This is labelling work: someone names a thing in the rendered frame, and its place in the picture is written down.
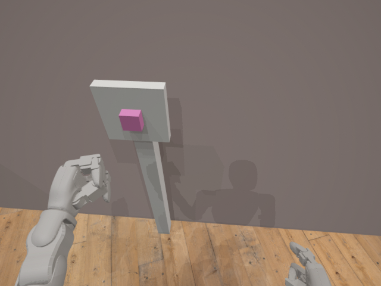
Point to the button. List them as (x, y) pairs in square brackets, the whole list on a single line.
[(131, 120)]

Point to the panel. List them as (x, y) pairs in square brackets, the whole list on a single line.
[(151, 98)]

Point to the robot left forearm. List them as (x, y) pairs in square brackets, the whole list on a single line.
[(48, 245)]

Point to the robot left hand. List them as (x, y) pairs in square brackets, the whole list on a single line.
[(70, 190)]

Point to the robot right hand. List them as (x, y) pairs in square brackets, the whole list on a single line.
[(313, 274)]

